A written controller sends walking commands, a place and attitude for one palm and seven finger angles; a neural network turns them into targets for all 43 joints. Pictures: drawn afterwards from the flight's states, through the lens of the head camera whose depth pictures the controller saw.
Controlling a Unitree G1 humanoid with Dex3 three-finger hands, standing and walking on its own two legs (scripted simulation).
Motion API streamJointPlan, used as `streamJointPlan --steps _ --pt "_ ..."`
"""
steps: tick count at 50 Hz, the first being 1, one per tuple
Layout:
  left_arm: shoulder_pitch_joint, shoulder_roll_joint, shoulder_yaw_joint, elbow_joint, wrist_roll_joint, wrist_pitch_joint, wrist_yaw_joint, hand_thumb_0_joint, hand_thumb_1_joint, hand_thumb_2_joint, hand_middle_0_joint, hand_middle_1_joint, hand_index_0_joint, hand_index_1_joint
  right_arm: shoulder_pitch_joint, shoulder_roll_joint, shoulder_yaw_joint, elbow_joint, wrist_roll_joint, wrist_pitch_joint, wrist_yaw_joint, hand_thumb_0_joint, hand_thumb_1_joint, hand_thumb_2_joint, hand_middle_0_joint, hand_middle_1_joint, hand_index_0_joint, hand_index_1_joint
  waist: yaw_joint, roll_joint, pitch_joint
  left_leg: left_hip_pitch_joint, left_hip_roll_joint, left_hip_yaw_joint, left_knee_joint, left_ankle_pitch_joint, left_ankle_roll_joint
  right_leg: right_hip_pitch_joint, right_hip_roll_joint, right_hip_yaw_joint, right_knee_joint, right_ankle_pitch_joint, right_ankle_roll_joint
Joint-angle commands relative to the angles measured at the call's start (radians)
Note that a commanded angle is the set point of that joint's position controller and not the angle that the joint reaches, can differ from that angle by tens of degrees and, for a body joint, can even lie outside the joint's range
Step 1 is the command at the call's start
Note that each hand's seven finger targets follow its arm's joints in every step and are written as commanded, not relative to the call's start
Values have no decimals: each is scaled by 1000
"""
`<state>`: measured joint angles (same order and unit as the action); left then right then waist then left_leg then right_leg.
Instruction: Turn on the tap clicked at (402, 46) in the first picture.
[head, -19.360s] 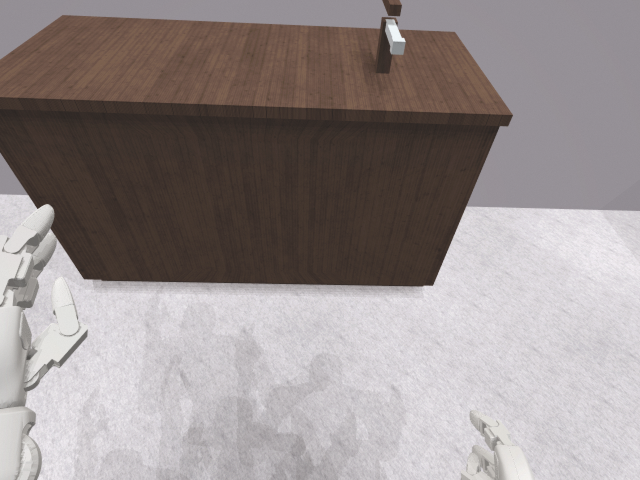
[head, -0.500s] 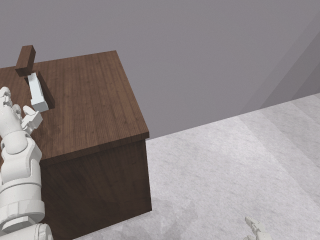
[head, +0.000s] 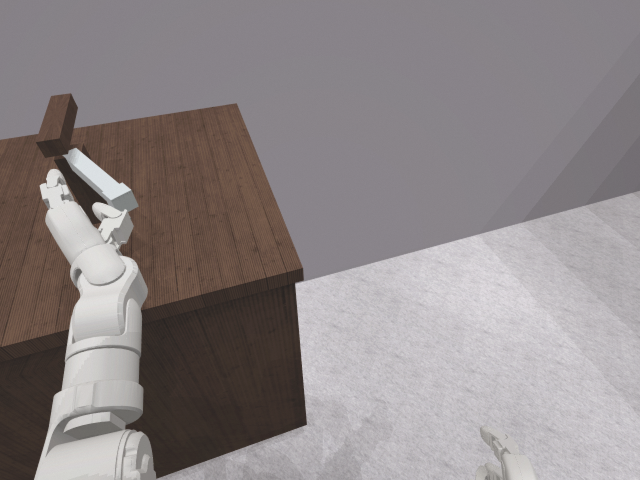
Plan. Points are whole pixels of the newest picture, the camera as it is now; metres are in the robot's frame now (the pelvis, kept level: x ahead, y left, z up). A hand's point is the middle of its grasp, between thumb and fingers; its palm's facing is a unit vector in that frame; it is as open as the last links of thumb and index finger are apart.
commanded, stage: push the lever round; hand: left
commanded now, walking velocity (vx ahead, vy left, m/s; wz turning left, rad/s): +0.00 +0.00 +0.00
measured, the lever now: (120, 199) +0.41 +0.30 +0.15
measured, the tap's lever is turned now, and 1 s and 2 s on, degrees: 29 55 79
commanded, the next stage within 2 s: lift the hand up off the lever in 1.64 s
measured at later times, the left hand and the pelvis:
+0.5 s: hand (145, 210) +0.39 +0.26 +0.15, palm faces +0.80 -0.60 -0.06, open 7.6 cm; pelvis +0.00 +0.00 +0.00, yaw +1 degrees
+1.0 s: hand (176, 187) +0.44 +0.24 +0.15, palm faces +0.85 -0.52 -0.11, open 7.6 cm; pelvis +0.00 -0.01 -0.01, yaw +0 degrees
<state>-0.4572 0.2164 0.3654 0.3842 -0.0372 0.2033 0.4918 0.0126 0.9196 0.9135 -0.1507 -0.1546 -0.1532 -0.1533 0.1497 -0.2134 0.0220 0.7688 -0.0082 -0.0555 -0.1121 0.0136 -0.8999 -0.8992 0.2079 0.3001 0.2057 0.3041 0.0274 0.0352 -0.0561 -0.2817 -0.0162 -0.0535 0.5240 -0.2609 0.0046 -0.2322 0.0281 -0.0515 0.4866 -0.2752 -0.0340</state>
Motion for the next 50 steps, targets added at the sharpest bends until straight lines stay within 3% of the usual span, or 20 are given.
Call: streamJointPlan --steps 1,2,4,7,10,12,16,19,22,24,30,33,35,37,38,40,42,44,47,50 --pt "-402 177 -18 -258 40 -63 40 0 900 900 -150 -150 -150 -150 -96 -130 -50 -137 1 -30 -6 0 -900 -900 200 300 200 300 -8 1 -265 112 11 17 -46 311 11 100 -23 19 -33 304 4" --pt "-403 190 -6 -265 46 -57 49 0 900 900 -150 -150 -150 -150 -102 -132 -52 -134 -1 -24 -7 0 -900 -900 200 300 200 300 -5 27 -265 115 12 16 -48 305 7 99 -22 20 -35 287 2" --pt "-407 175 -14 -257 48 -49 64 0 900 900 -150 -150 -150 -150 -101 -130 -54 -132 -1 -23 -6 0 -900 -900 200 300 200 300 -10 -9 -255 107 13 18 -47 306 10 97 -24 19 -35 294 4" --pt "-416 145 -34 -270 56 -36 83 0 900 900 -150 -150 -150 -150 -112 -129 -56 -128 -3 -17 -3 0 -900 -900 200 300 200 300 -12 11 -241 112 11 22 -47 303 9 92 -24 18 -40 288 4" --pt "-434 145 -29 -241 59 -27 102 0 900 900 -150 -150 -150 -150 -112 -129 -56 -120 -3 -16 -2 0 -900 -900 200 300 200 300 -16 -19 -223 94 11 21 -52 275 13 83 -27 19 -45 266 5" --pt "-452 148 -26 -259 66 -28 114 0 900 900 -150 -150 -150 -150 -116 -129 -60 -117 -6 -13 -1 0 -900 -900 200 300 200 300 -11 14 -241 105 9 23 -49 285 10 91 -26 19 -44 268 2" --pt "-482 117 -49 -220 72 -26 138 0 900 900 -150 -150 -150 -150 -110 -126 -61 -106 -8 -19 3 0 -900 -900 200 300 200 300 -24 -16 -234 87 8 21 -45 261 12 77 -29 18 -45 252 6" --pt "-546 99 -70 -168 80 -30 155 0 900 900 -150 -150 -150 -150 -112 -126 -60 -92 -12 -21 6 0 -900 -900 200 300 200 300 -39 -4 -202 75 8 15 -52 187 14 37 -29 18 -63 162 6" --pt "-563 127 -30 -157 89 -42 185 0 900 900 -150 -150 -150 -150 -99 -128 -67 -85 -21 -24 12 0 -900 -900 200 300 200 300 -26 -4 -262 82 3 15 -41 224 12 64 -28 17 -52 202 5" --pt "-580 104 -47 -140 95 -45 199 0 900 900 -150 -150 -150 -150 -91 -123 -69 -83 -21 -24 18 0 -900 -900 200 300 200 300 -34 -4 -276 79 6 18 -34 241 11 64 -31 14 -42 225 6" --pt "-650 73 -62 -61 111 -44 242 0 900 900 -150 -150 -150 -150 -74 -124 -72 -70 -28 -25 35 0 -900 -900 200 300 200 300 -49 -21 -253 49 6 17 -25 223 11 30 -30 7 -36 205 7" --pt "-685 84 -45 -28 124 -44 265 0 900 900 -150 -150 -150 -150 -66 -123 -77 -63 -32 -25 43 0 -900 -900 200 300 200 300 -46 -2 -272 41 5 14 -21 203 9 19 -28 6 -33 173 6" --pt "-732 82 -46 18 131 -44 282 0 900 900 -150 -150 -150 -150 -53 -124 -76 -54 -36 -26 47 0 -900 -900 200 300 200 300 -62 -26 -258 22 4 16 -13 191 14 3 -29 6 -33 171 10" --pt "-724 136 7 71 139 -41 294 0 900 900 -150 -150 -150 -150 -43 -130 -81 -44 -40 -17 50 0 -900 -900 200 300 200 300 -48 -22 -264 0 3 14 -14 165 12 6 -29 6 -36 138 10" --pt "-764 124 -10 80 142 -45 299 0 900 900 -150 -150 -150 -150 -34 -129 -77 -46 -40 -17 52 0 -900 -900 200 300 200 300 -62 -31 -261 -11 3 12 -13 161 15 -2 -32 7 -32 138 12" --pt "-782 115 -9 115 152 -48 313 0 900 900 -150 -150 -150 -150 -21 -127 -82 -42 -44 -18 58 0 -900 -900 200 300 200 300 -67 -34 -282 -10 4 17 1 173 18 -9 -31 6 -25 156 13" --pt "-795 155 31 137 160 -49 328 0 900 900 -150 -150 -150 -150 -4 -132 -86 -36 -49 -11 63 0 -900 -900 200 300 200 300 -56 -15 -302 -18 2 14 4 188 14 1 -28 4 -15 171 10" --pt "-822 130 12 175 166 -49 338 0 900 900 -150 -150 -150 -150 13 -131 -85 -35 -51 -11 71 0 -900 -900 200 300 200 300 -75 -46 -303 -27 3 18 16 205 19 -9 -30 3 -5 207 15" --pt "-811 162 50 170 175 -53 352 0 900 900 -150 -150 -150 -150 33 -137 -95 -36 -56 -2 79 0 -900 -900 200 300 200 300 -61 -14 -355 -15 4 22 29 264 15 14 -26 1 18 274 13" --pt "-786 152 54 191 174 -47 361 0 900 900 -150 -150 -150 -150 50 -136 -96 -40 -54 0 89 0 -900 -900 200 300 200 300 -64 -42 -347 -27 8 29 34 287 18 20 -27 -3 28 315 17"
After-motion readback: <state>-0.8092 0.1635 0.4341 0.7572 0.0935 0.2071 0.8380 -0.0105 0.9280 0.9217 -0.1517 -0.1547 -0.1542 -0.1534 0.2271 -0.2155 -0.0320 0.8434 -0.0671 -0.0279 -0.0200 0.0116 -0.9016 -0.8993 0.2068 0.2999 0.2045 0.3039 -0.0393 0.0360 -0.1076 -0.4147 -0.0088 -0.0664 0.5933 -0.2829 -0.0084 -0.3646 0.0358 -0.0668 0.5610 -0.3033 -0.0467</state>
